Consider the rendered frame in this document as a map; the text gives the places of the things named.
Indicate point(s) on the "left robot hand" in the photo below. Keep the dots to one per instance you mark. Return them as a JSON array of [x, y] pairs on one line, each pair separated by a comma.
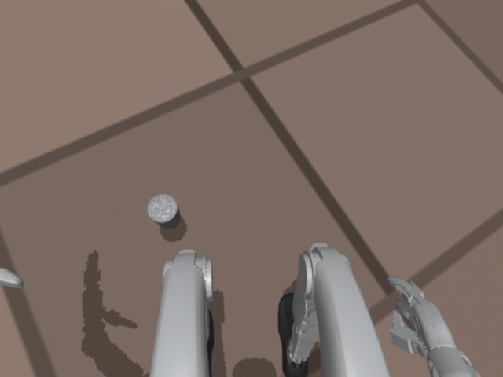
[[10, 279]]

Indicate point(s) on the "right robot foot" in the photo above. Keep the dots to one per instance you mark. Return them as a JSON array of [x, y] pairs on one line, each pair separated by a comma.
[[285, 324]]

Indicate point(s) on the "right robot arm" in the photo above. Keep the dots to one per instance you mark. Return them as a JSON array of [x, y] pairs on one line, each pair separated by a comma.
[[450, 362]]

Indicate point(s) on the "cup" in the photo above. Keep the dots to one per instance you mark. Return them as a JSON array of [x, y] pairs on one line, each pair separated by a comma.
[[163, 210]]

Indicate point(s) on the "right robot hand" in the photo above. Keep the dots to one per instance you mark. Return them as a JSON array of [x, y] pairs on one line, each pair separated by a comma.
[[424, 318]]

